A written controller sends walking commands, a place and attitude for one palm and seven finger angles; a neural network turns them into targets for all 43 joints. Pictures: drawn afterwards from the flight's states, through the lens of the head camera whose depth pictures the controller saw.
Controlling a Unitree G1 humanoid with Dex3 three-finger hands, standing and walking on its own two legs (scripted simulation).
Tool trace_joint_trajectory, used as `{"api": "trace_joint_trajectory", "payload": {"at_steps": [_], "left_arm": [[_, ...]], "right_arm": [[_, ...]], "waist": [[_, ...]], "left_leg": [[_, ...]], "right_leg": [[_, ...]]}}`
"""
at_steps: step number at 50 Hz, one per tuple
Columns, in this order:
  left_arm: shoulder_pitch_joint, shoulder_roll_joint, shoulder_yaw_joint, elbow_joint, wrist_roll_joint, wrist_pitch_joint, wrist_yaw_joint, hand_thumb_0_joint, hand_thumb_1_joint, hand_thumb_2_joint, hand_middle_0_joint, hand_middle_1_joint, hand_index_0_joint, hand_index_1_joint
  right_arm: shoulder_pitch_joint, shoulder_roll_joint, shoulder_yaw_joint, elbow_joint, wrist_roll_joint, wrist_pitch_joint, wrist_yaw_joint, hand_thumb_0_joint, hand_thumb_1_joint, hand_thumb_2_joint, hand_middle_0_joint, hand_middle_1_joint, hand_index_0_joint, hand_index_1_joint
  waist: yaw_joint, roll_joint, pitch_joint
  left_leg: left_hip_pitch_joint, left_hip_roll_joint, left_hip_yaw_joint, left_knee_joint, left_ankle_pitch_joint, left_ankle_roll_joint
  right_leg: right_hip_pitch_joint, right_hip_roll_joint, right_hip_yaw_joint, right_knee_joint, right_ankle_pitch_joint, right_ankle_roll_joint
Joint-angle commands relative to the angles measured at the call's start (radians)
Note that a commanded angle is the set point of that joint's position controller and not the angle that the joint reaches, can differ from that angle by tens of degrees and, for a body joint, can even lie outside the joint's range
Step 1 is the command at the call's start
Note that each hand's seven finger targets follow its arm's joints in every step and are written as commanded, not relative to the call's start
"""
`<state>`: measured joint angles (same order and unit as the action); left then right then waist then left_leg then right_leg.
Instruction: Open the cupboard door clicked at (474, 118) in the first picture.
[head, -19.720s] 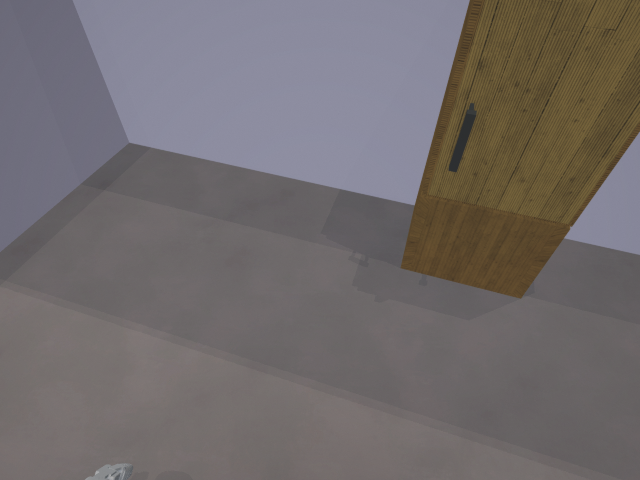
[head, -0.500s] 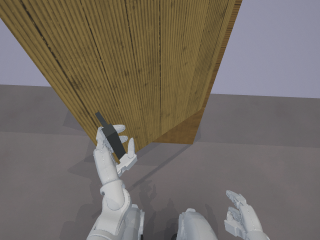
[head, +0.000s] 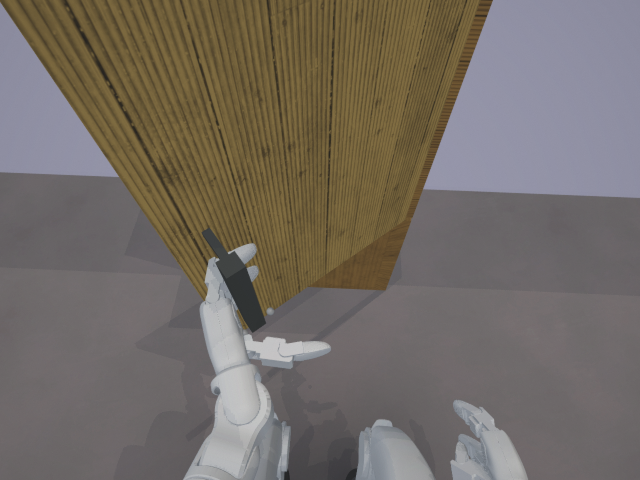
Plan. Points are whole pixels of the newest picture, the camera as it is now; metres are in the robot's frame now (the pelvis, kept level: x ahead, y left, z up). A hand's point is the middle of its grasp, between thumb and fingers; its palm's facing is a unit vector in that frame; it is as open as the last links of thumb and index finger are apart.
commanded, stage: open thumb and fingers to let go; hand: left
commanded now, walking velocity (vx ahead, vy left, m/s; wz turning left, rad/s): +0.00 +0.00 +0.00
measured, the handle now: (235, 284) +0.35 +0.13 +0.01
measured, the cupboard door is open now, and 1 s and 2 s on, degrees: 40 42 42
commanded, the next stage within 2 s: slide the hand sideways off the handle in 0.10 s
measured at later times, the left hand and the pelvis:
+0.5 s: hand (264, 344) +0.28 +0.08 +0.01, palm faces -0.11 -0.99 +0.06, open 16.0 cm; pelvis -0.01 +0.02 -0.01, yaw -1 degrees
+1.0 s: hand (229, 379) +0.24 +0.12 +0.01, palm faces -0.04 -1.00 +0.00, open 16.1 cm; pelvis -0.01 +0.02 -0.02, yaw -1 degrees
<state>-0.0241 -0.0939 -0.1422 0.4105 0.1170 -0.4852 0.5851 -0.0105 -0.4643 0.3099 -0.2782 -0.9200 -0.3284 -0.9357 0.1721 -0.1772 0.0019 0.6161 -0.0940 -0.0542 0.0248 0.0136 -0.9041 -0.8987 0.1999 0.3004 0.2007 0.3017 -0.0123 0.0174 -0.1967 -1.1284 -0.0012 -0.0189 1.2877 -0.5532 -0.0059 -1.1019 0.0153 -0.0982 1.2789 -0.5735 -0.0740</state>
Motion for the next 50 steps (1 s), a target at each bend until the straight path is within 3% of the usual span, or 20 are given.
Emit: {"api": "trace_joint_trajectory", "payload": {"at_steps": [1, 4, 10, 11, 12, 14, 16, 18, 19, 21, 23, 24, 27, 29, 31, 35, 39, 42, 45, 50], "left_arm": [[-0.164, -0.051, -0.019, -0.209, 0.021, -0.065, 0.030, 0.000, -0.500, 0.300, -0.175, -0.450, -0.175, -0.450], [-0.166, -0.042, -0.007, -0.202, 0.024, -0.064, 0.035, 0.000, -0.500, 0.300, -0.150, -0.300, -0.150, -0.300], [-0.192, -0.042, 0.003, -0.192, 0.027, -0.064, 0.048, 0.000, -0.500, 0.300, -0.150, -0.300, -0.150, -0.300], [-0.166, 0.051, -0.210, -0.212, 0.131, -0.088, -0.152, 0.000, -0.500, 0.300, -0.150, -0.300, -0.150, -0.300], [-0.221, 0.115, -0.130, -0.264, 0.092, -0.123, -0.257, 0.000, -0.500, 0.300, -0.150, -0.300, -0.150, -0.300], [-0.228, 0.168, -0.113, -0.315, 0.055, -0.150, -0.382, 0.000, -0.500, 0.300, -0.150, -0.300, -0.150, -0.300], [-0.202, 0.138, -0.146, -0.316, -0.023, -0.152, -0.514, 0.000, -0.500, 0.300, -0.150, -0.300, -0.150, -0.300], [-0.180, 0.080, -0.137, -0.325, -0.149, -0.120, -0.572, 0.000, -0.500, 0.300, -0.150, -0.300, -0.150, -0.300], [-0.144, 0.072, -0.109, -0.328, -0.203, -0.097, -0.580, 0.000, -0.500, 0.300, -0.150, -0.300, -0.150, -0.300], [-0.043, 0.074, -0.062, -0.331, -0.252, -0.060, -0.566, 0.000, -0.500, 0.300, -0.150, -0.300, -0.150, -0.300], [-0.023, 0.079, -0.055, -0.353, -0.235, -0.044, -0.528, 0.000, -0.500, 0.300, -0.150, -0.300, -0.150, -0.300], [0.003, 0.107, -0.039, -0.369, -0.213, -0.045, -0.506, 0.000, -0.500, 0.300, -0.150, -0.300, -0.150, -0.300], [0.032, 0.129, -0.047, -0.395, -0.132, -0.062, -0.456, 0.000, -0.500, 0.300, -0.150, -0.300, -0.150, -0.300], [0.095, 0.171, -0.009, -0.402, -0.103, -0.071, -0.435, 0.000, -0.500, 0.300, -0.150, -0.300, -0.150, -0.300], [0.096, 0.144, -0.045, -0.428, -0.090, -0.079, -0.436, 0.000, -0.500, 0.300, -0.150, -0.300, -0.150, -0.300], [0.133, 0.170, -0.024, -0.490, -0.108, -0.076, -0.456, 0.000, -0.500, 0.300, -0.150, -0.300, -0.150, -0.300], [0.144, 0.183, -0.017, -0.543, -0.143, -0.075, -0.491, 0.000, -0.500, 0.300, -0.150, -0.300, -0.150, -0.300], [0.205, 0.194, 0.000, -0.547, -0.165, -0.070, -0.514, 0.000, -0.500, 0.300, -0.150, -0.300, -0.150, -0.300], [0.283, 0.217, 0.032, -0.574, -0.181, -0.065, -0.533, 0.000, -0.500, 0.300, -0.150, -0.300, -0.150, -0.300], [0.347, 0.250, 0.058, -0.609, -0.190, -0.056, -0.563, 0.000, -0.500, 0.300, -0.150, -0.300, -0.150, -0.300]], "right_arm": [[-0.018, -0.093, -0.036, -0.133, 0.002, -0.051, -0.007, 0.000, -0.900, -0.900, 0.200, 0.300, 0.200, 0.300], [-0.028, -0.094, -0.033, -0.138, 0.001, -0.054, -0.009, 0.000, -0.900, -0.900, 0.200, 0.300, 0.200, 0.300], [-0.034, -0.093, -0.030, -0.137, 0.001, -0.054, -0.010, 0.000, -0.900, -0.900, 0.200, 0.300, 0.200, 0.300], [0.010, -0.137, -0.034, -0.131, 0.008, -0.036, -0.004, 0.000, -0.900, -0.900, 0.200, 0.300, 0.200, 0.300], [0.012, -0.124, -0.040, -0.146, 0.018, -0.028, -0.009, 0.000, -0.900, -0.900, 0.200, 0.300, 0.200, 0.300], [0.004, -0.129, -0.040, -0.172, 0.024, -0.020, -0.019, 0.000, -0.900, -0.900, 0.200, 0.300, 0.200, 0.300], [-0.010, -0.134, -0.035, -0.189, 0.046, -0.023, -0.023, 0.000, -0.900, -0.900, 0.200, 0.300, 0.200, 0.300], [-0.025, -0.136, -0.028, -0.217, 0.069, -0.027, -0.027, 0.000, -0.900, -0.900, 0.200, 0.300, 0.200, 0.300], [-0.033, -0.141, -0.027, -0.232, 0.080, -0.030, -0.029, 0.000, -0.900, -0.900, 0.200, 0.300, 0.200, 0.300], [-0.034, -0.150, -0.030, -0.248, 0.088, -0.025, -0.028, 0.000, -0.900, -0.900, 0.200, 0.300, 0.200, 0.300], [-0.027, -0.154, -0.034, -0.258, 0.086, -0.021, -0.022, 0.000, -0.900, -0.900, 0.200, 0.300, 0.200, 0.300], [-0.027, -0.155, -0.033, -0.269, 0.080, -0.021, -0.018, 0.000, -0.900, -0.900, 0.200, 0.300, 0.200, 0.300], [-0.012, -0.147, -0.036, -0.273, 0.069, -0.012, 0.000, 0.000, -0.900, -0.900, 0.200, 0.300, 0.200, 0.300], [-0.009, -0.146, -0.037, -0.281, 0.064, -0.007, 0.005, 0.000, -0.900, -0.900, 0.200, 0.300, 0.200, 0.300], [-0.013, -0.141, -0.035, -0.291, 0.065, 0.000, 0.010, 0.000, -0.900, -0.900, 0.200, 0.300, 0.200, 0.300], [-0.017, -0.143, -0.035, -0.308, 0.069, 0.008, 0.003, 0.000, -0.900, -0.900, 0.200, 0.300, 0.200, 0.300], [-0.014, -0.146, -0.030, -0.304, 0.074, 0.002, -0.012, 0.000, -0.900, -0.900, 0.200, 0.300, 0.200, 0.300], [-0.013, -0.145, -0.030, -0.302, 0.077, -0.003, -0.018, 0.000, -0.900, -0.900, 0.200, 0.300, 0.200, 0.300], [-0.013, -0.145, -0.030, -0.310, 0.077, -0.010, -0.023, 0.000, -0.900, -0.900, 0.200, 0.300, 0.200, 0.300], [-0.014, -0.145, -0.030, -0.324, 0.078, -0.017, -0.026, 0.000, -0.900, -0.900, 0.200, 0.300, 0.200, 0.300]], "waist": [[-0.022, -0.069, -0.339], [-0.018, -0.059, -0.316], [-0.015, -0.063, -0.321], [-0.104, -0.077, -0.306], [-0.078, -0.062, -0.324], [-0.056, -0.014, -0.380], [-0.067, -0.010, -0.338], [-0.053, -0.010, -0.303], [-0.038, -0.013, -0.295], [-0.010, -0.041, -0.304], [-0.014, -0.077, -0.305], [0.002, -0.057, -0.317], [-0.004, -0.057, -0.296], [0.017, -0.049, -0.296], [0.008, -0.043, -0.288], [0.014, -0.018, -0.298], [-0.002, -0.003, -0.289], [-0.004, -0.034, -0.287], [0.015, -0.018, -0.313], [0.014, -0.024, -0.280]], "left_leg": [[0.193, -0.023, -0.012, -0.135, 0.225, 0.013], [0.188, -0.023, -0.017, -0.136, 0.214, 0.014], [0.192, -0.024, -0.022, -0.137, 0.203, 0.011], [0.193, -0.019, -0.010, -0.095, 0.188, 0.027], [0.177, -0.022, -0.013, -0.087, 0.193, 0.032], [0.181, -0.027, -0.014, -0.081, 0.200, 0.037], [0.192, -0.025, -0.022, -0.081, 0.170, 0.038], [0.201, -0.026, -0.032, -0.109, 0.125, 0.035], [0.210, -0.027, -0.036, -0.125, 0.126, 0.034], [0.225, -0.025, -0.041, -0.143, 0.149, 0.028], [0.222, -0.022, -0.047, -0.141, 0.164, 0.028], [0.214, -0.025, -0.051, -0.137, 0.189, 0.028], [0.205, -0.022, -0.045, -0.121, 0.181, 0.024], [0.183, -0.024, -0.046, -0.118, 0.190, 0.022], [0.187, -0.024, -0.044, -0.117, 0.166, 0.021], [0.189, -0.026, -0.041, -0.118, 0.149, 0.022], [0.197, -0.023, -0.056, -0.113, 0.154, 0.023], [0.187, -0.022, -0.054, -0.105, 0.154, 0.023], [0.185, -0.024, -0.050, -0.099, 0.186, 0.022], [0.147, -0.027, -0.043, -0.086, 0.175, 0.025]], "right_leg": [[0.260, -0.016, 0.084, -0.211, 0.305, 0.047], [0.235, -0.011, 0.077, -0.208, 0.272, 0.042], [0.218, -0.010, 0.070, -0.200, 0.244, 0.041], [0.207, -0.025, 0.103, -0.189, 0.287, 0.046], [0.230, -0.029, 0.110, -0.181, 0.314, 0.036], [0.260, -0.029, 0.123, -0.158, 0.334, 0.028], [0.218, -0.024, 0.119, -0.170, 0.279, 0.027], [0.205, -0.015, 0.105, -0.199, 0.189, 0.027], [0.203, -0.011, 0.095, -0.206, 0.168, 0.024], [0.205, -0.005, 0.070, -0.193, 0.175, 0.028], [0.182, -0.004, 0.055, -0.171, 0.184, 0.032], [0.175, -0.003, 0.052, -0.146, 0.197, 0.027], [0.133, -0.007, 0.059, -0.130, 0.186, 0.029], [0.144, -0.004, 0.062, -0.117, 0.188, 0.022], [0.131, -0.005, 0.065, -0.120, 0.170, 0.023], [0.142, -0.002, 0.071, -0.128, 0.158, 0.024], [0.126, 0.005, 0.065, -0.126, 0.160, 0.024], [0.132, 0.007, 0.062, -0.126, 0.166, 0.028], [0.149, 0.006, 0.060, -0.112, 0.198, 0.027], [0.156, 0.006, 0.067, -0.114, 0.197, 0.028]]}}
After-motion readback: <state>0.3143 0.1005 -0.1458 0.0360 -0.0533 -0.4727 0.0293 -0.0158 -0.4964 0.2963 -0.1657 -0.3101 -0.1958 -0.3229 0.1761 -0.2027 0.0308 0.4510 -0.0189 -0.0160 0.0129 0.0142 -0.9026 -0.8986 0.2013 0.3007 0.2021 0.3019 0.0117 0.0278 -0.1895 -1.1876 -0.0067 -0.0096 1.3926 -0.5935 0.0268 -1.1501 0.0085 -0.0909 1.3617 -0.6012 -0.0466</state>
